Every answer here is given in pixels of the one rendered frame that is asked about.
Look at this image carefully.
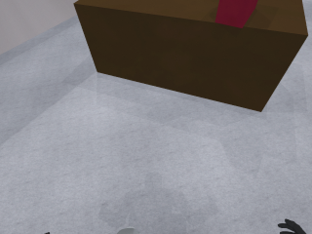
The carton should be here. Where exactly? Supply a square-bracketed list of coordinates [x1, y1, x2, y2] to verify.
[215, 0, 258, 28]

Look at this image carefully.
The pedestal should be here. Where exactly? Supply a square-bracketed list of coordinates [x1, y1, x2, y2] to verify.
[73, 0, 308, 112]

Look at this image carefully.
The right robot hand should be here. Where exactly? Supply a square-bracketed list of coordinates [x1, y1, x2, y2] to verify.
[278, 219, 306, 234]

